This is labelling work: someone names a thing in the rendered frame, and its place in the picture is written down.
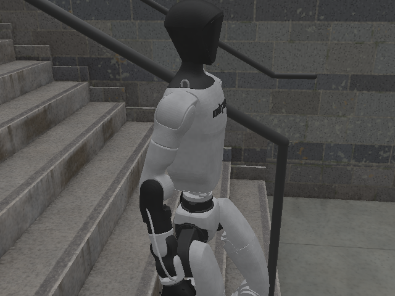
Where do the stairs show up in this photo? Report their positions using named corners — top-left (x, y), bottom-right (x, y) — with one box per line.
top-left (0, 39), bottom-right (281, 296)

